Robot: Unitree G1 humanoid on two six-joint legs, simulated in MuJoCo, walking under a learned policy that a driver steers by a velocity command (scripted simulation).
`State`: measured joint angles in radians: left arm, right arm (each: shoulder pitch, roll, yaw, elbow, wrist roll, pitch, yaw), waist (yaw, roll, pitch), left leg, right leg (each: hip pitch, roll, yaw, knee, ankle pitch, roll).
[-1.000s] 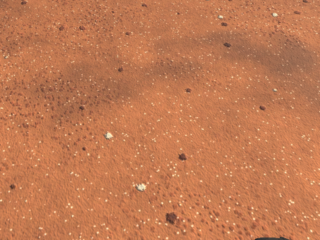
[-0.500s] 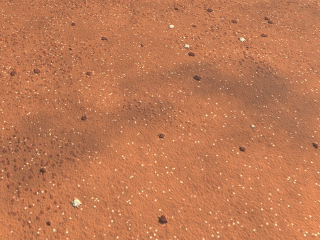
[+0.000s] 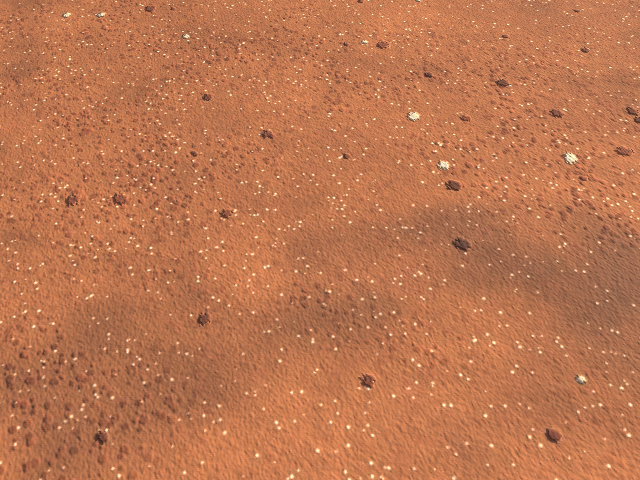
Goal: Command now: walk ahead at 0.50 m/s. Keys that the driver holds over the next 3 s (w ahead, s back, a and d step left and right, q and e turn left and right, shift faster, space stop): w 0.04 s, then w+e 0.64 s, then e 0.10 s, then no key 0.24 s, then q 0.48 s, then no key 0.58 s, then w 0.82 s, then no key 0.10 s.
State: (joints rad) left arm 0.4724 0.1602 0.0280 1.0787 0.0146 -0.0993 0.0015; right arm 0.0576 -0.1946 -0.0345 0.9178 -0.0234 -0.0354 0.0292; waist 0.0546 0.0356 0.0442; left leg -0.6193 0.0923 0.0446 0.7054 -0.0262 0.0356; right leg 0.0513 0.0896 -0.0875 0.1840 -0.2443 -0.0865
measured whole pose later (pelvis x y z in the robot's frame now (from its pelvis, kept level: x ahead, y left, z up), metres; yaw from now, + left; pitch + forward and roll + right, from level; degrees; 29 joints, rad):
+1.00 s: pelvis +0.47 -0.06 +0.00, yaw -26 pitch +0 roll +0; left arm 0.27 0.24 0.06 0.92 0.01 -0.04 0.01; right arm 0.14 -0.24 -0.05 0.83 -0.03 -0.01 -0.01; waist 0.02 0.04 0.10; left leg -0.62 0.10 -0.02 0.99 -0.23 -0.03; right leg -0.16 0.13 -0.01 0.33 -0.17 -0.14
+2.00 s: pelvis +0.52 -0.09 +0.00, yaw -9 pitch -1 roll +0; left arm 0.22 0.21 0.00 0.89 0.02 -0.01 0.03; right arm 0.19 -0.25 -0.04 0.93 0.00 0.04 -0.03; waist 0.00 0.03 0.03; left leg -0.11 -0.02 -0.06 0.39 -0.25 0.00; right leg -0.20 0.04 0.00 0.44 -0.23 -0.04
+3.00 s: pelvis +0.85 -0.13 +0.00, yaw -10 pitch -1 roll +0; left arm 0.28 0.22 0.04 1.00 0.03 -0.07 -0.01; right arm 0.23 -0.23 -0.04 0.99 -0.02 -0.08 0.01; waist 0.01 -0.03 0.08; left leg -0.23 -0.07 0.11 0.40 -0.16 0.11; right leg -0.42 -0.03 0.01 1.16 -0.32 -0.07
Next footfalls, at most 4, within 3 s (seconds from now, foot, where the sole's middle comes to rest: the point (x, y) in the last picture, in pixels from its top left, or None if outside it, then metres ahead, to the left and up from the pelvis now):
0.14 left None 0.25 0.11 -0.78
0.70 right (409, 478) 0.49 -0.11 -0.78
1.24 left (363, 401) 0.65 -0.01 -0.78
1.68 right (450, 452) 0.55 -0.19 -0.78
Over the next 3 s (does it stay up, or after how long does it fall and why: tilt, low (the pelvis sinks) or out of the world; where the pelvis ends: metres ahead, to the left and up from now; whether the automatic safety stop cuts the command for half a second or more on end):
stays up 0.85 -0.13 0.00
